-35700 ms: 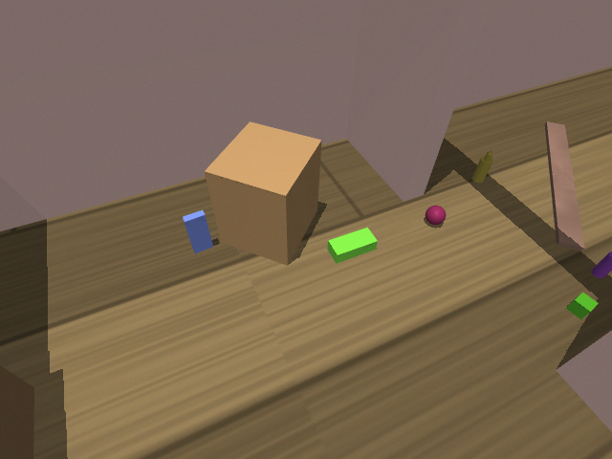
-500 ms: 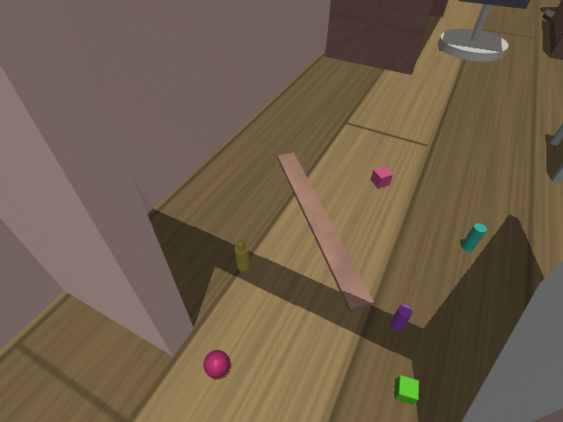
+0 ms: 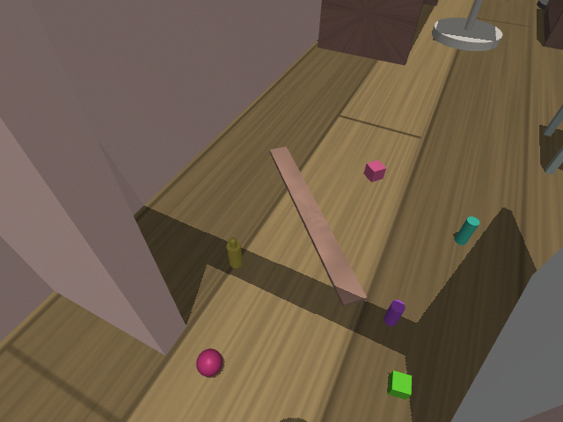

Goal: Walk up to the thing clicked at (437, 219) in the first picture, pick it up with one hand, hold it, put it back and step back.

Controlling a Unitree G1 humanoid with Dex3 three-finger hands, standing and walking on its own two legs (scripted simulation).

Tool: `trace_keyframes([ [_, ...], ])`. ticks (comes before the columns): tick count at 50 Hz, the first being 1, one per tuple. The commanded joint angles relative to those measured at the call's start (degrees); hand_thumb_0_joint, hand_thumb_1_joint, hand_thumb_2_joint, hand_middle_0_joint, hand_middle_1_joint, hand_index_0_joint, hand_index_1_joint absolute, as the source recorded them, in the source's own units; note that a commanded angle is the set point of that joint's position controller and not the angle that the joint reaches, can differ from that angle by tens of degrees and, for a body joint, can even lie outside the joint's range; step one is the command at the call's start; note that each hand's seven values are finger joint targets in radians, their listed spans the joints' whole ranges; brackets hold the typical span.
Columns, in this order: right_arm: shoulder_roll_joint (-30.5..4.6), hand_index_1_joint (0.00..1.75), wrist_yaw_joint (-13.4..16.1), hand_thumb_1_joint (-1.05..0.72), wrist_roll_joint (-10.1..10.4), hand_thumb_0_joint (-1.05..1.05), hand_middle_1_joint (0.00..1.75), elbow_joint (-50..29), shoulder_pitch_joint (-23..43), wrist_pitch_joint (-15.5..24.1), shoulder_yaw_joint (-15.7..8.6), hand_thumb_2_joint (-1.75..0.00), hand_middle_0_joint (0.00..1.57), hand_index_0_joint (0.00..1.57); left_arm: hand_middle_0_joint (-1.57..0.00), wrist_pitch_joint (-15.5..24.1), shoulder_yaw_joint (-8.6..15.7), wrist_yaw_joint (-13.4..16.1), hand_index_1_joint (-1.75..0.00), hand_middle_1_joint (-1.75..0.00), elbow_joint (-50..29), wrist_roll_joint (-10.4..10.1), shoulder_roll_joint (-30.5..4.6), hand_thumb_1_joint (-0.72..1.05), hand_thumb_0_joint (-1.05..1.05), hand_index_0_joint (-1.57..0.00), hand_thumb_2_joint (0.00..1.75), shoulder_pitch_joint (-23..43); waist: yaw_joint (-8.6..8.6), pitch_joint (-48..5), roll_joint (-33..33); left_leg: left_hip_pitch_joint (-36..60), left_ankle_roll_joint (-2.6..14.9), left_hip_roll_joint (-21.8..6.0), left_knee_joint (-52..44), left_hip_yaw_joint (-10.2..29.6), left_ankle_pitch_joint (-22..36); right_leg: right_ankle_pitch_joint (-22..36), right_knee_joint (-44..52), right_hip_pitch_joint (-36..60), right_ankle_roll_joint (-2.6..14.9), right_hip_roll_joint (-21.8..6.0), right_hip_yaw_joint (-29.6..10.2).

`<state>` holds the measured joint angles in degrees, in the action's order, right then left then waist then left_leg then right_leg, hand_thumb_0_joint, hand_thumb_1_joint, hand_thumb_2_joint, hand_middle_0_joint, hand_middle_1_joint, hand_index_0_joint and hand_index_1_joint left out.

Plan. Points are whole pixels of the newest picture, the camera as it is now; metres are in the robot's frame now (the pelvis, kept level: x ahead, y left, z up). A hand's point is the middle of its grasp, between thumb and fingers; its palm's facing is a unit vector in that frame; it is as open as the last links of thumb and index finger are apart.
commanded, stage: stand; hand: left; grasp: from above
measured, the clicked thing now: (209, 362) +0.45 +0.24 -0.74
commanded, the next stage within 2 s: step back in 1.12 s
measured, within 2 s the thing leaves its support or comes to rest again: neither
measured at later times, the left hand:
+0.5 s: hand out of the picture +0.09 +0.23 -0.16, palm faces +0.00 -0.94 -0.34, open 7.4 cm
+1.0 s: hand out of the picture +0.09 +0.23 -0.16, palm faces -0.02 -0.94 -0.34, open 7.4 cm
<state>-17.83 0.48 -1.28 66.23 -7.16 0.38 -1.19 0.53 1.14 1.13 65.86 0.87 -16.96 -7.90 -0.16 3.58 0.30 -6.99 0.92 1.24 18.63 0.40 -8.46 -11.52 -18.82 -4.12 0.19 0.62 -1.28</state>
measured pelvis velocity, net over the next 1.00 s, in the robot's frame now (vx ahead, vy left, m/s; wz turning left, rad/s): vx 0.01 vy -0.01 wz -0.01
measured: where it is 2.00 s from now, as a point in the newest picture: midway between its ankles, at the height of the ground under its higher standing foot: outside the picture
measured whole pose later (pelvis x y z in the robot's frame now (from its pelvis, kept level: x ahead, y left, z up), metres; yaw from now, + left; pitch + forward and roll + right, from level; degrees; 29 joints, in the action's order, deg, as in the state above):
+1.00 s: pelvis +0.01 -0.01 +0.00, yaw -1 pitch -3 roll +0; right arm -19.1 0.2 -0.9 66.3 -6.3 0.6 -0.5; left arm 0.7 0.6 0.5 65.3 0.3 -18.7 -6.7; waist -0.3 3.2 0.2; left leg -5.8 -0.2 0.0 17.2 0.2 -8.8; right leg -11.5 -17.3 -3.1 1.3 1.8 -1.6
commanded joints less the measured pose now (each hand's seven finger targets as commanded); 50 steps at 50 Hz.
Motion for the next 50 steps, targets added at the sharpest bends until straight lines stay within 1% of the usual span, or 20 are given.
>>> trace_keyframes([
  [1, -11.15, 0.30, 0.89, -0.90, 0.28, 0.00, 0.30, -3.42, 2.58, 1.31, -1.89, -0.90, 0.20, 0.20, -0.20, 1.15, 2.24, 0.62, -0.30, -0.30, -3.12, 0.20, -11.50, 0.90, 0.00, -0.20, 0.90, 2.30, -0.02, -2.96, -0.55, 2.10, 0.95, -7.46, -2.87, 7.01, 5.41, 5.31, 3.95, -2.61, 0.96, -7.17, -5.48],
  [4, -11.30, 0.30, 1.00, -0.90, 0.31, 0.00, 0.30, -3.30, 2.48, 1.49, -1.94, -0.90, 0.20, 0.20, -0.20, 1.21, 2.34, 0.69, -0.30, -0.30, -3.38, 0.10, -11.87, 0.90, 0.00, -0.20, 0.90, 2.57, 0.01, -4.95, -0.06, 3.85, 0.88, -7.73, -1.74, 6.53, 11.36, 11.28, 3.10, -1.18, 0.85, -7.41, -5.26],
  [6, -11.25, 0.30, 1.07, -0.90, 0.41, 0.00, 0.30, -3.10, 2.54, 1.47, -1.85, -0.90, 0.20, 0.20, -0.20, 1.16, 2.28, 0.66, -0.30, -0.30, -3.18, -0.02, -11.66, 0.90, 0.00, -0.20, 0.90, 2.51, -0.05, -4.40, -0.75, 3.97, 0.68, -7.76, -2.03, 6.49, 10.55, 10.27, 3.13, -1.47, 0.82, -7.23, -5.33],
  [9, -11.65, 0.30, 1.03, -0.90, 0.38, 0.00, 0.30, -3.30, 2.87, 1.43, -1.84, -0.90, 0.20, 0.20, -0.20, 1.25, 2.38, 0.61, -0.30, -0.30, -3.71, -0.10, -11.87, 0.90, 0.00, -0.20, 0.90, 3.15, -0.09, -5.31, -0.06, 4.44, 0.74, -7.84, -1.54, 5.97, 11.70, 12.89, 3.19, -0.61, 0.80, -7.46, -5.39],
  [14, -11.85, 0.30, 1.02, -0.90, 0.33, 0.00, 0.30, -3.28, 3.06, 1.26, -1.78, -0.90, 0.20, 0.20, -0.20, 1.20, 2.50, 0.59, -0.30, -0.30, -3.93, -0.11, -12.34, 0.90, 0.00, -0.20, 0.90, 3.97, -0.19, -4.30, 0.09, 3.23, 0.46, -7.85, -2.36, 5.99, 9.66, 10.67, 3.80, -0.61, 0.82, -7.40, -5.64],
  [16, -11.70, 0.30, 0.95, -0.90, 0.33, 0.00, 0.30, -3.51, 3.84, 1.22, -1.72, -0.90, 0.20, 0.20, -0.20, 1.12, 2.44, 0.52, -0.30, -0.30, -3.87, -0.02, -12.36, 0.90, 0.00, -0.20, 0.90, 3.97, -0.01, -3.42, 0.11, 2.50, 0.48, -7.80, -2.77, 6.09, 6.68, 7.80, 4.51, -1.50, 0.80, -7.30, -5.73],
  [18, -11.91, 0.30, 0.89, -0.90, 0.38, 0.00, 0.30, -3.68, 4.06, 1.28, -1.91, -0.90, 0.20, 0.20, -0.20, 1.27, 2.44, 0.54, -0.30, -0.30, -4.01, 0.02, -12.46, 0.90, 0.00, -0.20, 0.90, 3.73, 0.02, -5.05, -0.37, 4.39, 0.67, -8.16, -1.90, 6.03, 10.13, 11.14, 3.90, -0.92, 0.80, -7.49, -5.52],
  [20, -11.72, 0.30, 0.82, -0.90, 0.40, 0.00, 0.30, -3.57, 3.77, 1.17, -1.77, -0.90, 0.20, 0.20, -0.20, 1.33, 2.37, 0.53, -0.30, -0.30, -3.98, -0.04, -12.50, 0.90, 0.00, -0.20, 0.90, 4.05, -0.25, -4.08, -1.15, 3.61, 0.54, -8.02, -2.33, 5.95, 8.34, 10.01, 4.36, -1.44, 0.74, -7.36, -5.69],
  [21, -11.94, 0.30, 0.81, -0.90, 0.39, 0.00, 0.30, -3.48, 3.72, 1.22, -1.92, -0.90, 0.20, 0.20, -0.20, 1.42, 2.36, 0.59, -0.30, -0.30, -4.08, 0.03, -12.73, 0.90, 0.00, -0.20, 0.90, 4.00, -0.22, -4.81, -0.78, 4.27, 0.49, -8.02, -2.09, 5.91, 9.22, 11.38, 4.23, -0.79, 0.84, -7.56, -5.78],
  [24, -11.98, 0.30, 0.68, -0.90, 0.44, 0.00, 0.30, -3.50, 4.07, 1.24, -1.79, -0.90, 0.20, 0.20, -0.20, 1.45, 2.43, 0.50, -0.30, -0.30, -4.29, -0.13, -13.14, 0.90, 0.00, -0.20, 0.90, 4.27, -0.12, -4.37, -0.19, 3.75, 0.43, -7.98, -2.66, 5.85, 7.86, 9.82, 4.82, -1.29, 0.95, -7.43, -5.94],
  [25, -12.39, 0.30, 0.75, -0.90, 0.48, 0.00, 0.30, -3.65, 4.25, 1.37, -1.96, -0.90, 0.20, 0.20, -0.20, 1.48, 2.43, 0.49, -0.30, -0.30, -4.41, -0.11, -13.09, 0.90, 0.00, -0.20, 0.90, 4.29, -0.20, -5.45, 0.34, 4.83, 0.59, -8.22, -2.24, 5.82, 9.27, 11.34, 4.24, -0.81, 1.09, -7.53, -6.04],
  [27, -11.82, 0.30, 0.65, -0.90, 0.48, 0.00, 0.30, -3.43, 3.72, 1.26, -1.78, -0.90, 0.20, 0.20, -0.20, 1.45, 2.28, 0.51, -0.30, -0.30, -4.20, -0.16, -13.02, 0.90, 0.00, -0.20, 0.90, 4.48, -0.44, -4.00, -0.33, 3.78, 0.35, -8.28, -2.89, 5.94, 8.54, 9.73, 4.30, -1.42, 1.02, -7.28, -5.67],
  [28, -12.01, 0.30, 0.69, -0.90, 0.46, 0.00, 0.30, -3.24, 3.76, 1.25, -1.73, -0.90, 0.20, 0.20, -0.20, 1.41, 2.27, 0.40, -0.30, -0.30, -4.10, -0.27, -12.90, 0.90, 0.00, -0.20, 0.90, 4.16, -0.17, -3.61, -0.52, 3.61, 0.48, -8.15, -3.01, 5.81, 5.99, 7.68, 5.01, -2.01, 0.99, -7.17, -6.18],
  [33, -11.97, 0.30, 0.52, -0.90, 0.45, 0.00, 0.30, -3.51, 4.00, 1.29, -1.69, -0.90, 0.20, 0.20, -0.20, 1.52, 2.11, 0.31, -0.30, -0.30, -4.10, -0.12, -13.35, 0.90, 0.00, -0.20, 0.90, 4.03, -0.17, -3.76, -0.72, 3.67, 0.40, -8.11, -3.11, 5.98, 6.81, 8.53, 4.88, -1.76, 1.19, -7.38, -6.14],
  [35, -12.42, 0.30, 0.54, -0.90, 0.52, 0.00, 0.30, -3.33, 3.45, 1.28, -1.68, -0.90, 0.20, 0.20, -0.20, 1.46, 2.15, 0.25, -0.30, -0.30, -4.13, -0.21, -13.46, 0.90, 0.00, -0.20, 0.90, 4.32, -0.47, -3.28, 0.02, 2.50, 0.29, -7.94, -3.56, 5.92, 4.14, 5.92, 5.15, -1.81, 1.11, -7.11, -6.26],
  [36, -12.48, 0.30, 0.52, -0.90, 0.42, 0.00, 0.30, -3.47, 4.06, 1.31, -1.73, -0.90, 0.20, 0.20, -0.20, 1.47, 2.16, 0.24, -0.30, -0.30, -4.22, -0.15, -13.47, 0.90, 0.00, -0.20, 0.90, 4.11, -0.08, -3.72, 0.59, 2.95, 0.41, -8.08, -3.41, 5.98, 4.78, 6.48, 5.02, -1.88, 1.20, -7.24, -6.20],
  [41, -12.50, 0.30, 0.52, -0.90, 0.60, 0.00, 0.30, -3.30, 3.37, 1.43, -1.51, -0.90, 0.20, 0.20, -0.20, 1.60, 1.91, 0.12, -0.30, -0.30, -4.15, -0.26, -13.67, 0.90, 0.00, -0.20, 0.90, 3.66, -0.19, -4.90, -0.02, 3.99, 0.54, -8.34, -2.98, 6.02, 7.76, 9.28, 4.67, -1.11, 1.25, -7.44, -6.24],
  [47, -12.78, 0.30, 0.68, -0.90, 0.58, 0.00, 0.30, -3.17, 2.68, 1.53, -1.34, -0.90, 0.20, 0.20, -0.20, 1.35, 1.91, 0.04, -0.30, -0.30, -4.10, -0.39, -13.71, 0.90, 0.00, -0.20, 0.90, 3.81, -0.33, -4.88, 0.25, 3.80, 0.50, -8.49, -3.17, 5.94, 8.02, 9.23, 4.04, -0.98, 1.49, -7.41, -6.18],
  [48, -12.99, 0.30, 0.66, -0.90, 0.65, 0.00, 0.30, -3.40, 3.27, 1.56, -1.48, -0.90, 0.20, 0.20, -0.20, 1.40, 1.80, 0.09, -0.30, -0.30, -4.19, -0.32, -13.60, 0.90, 0.00, -0.20, 0.90, 3.48, -0.11, -5.27, 0.15, 4.39, 0.56, -8.54, -2.69, 5.89, 9.91, 11.31, 3.69, -0.67, 1.46, -7.39, -5.82],
  [50, -12.76, 0.30, 0.62, -0.90, 0.57, 0.00, 0.30, -3.33, 2.85, 1.44, -1.31, -0.90, 0.20, 0.20, -0.20, 1.41, 1.74, 0.06, -0.30, -0.30, -4.01, -0.43, -13.63, 0.90, 0.00, -0.20, 0.90, 3.60, -0.31, -4.06, -0.62, 3.37, 0.31, -8.35, -3.23, 5.92, 8.30, 9.26, 4.10, -1.27, 1.31, -7.07, -5.82],
])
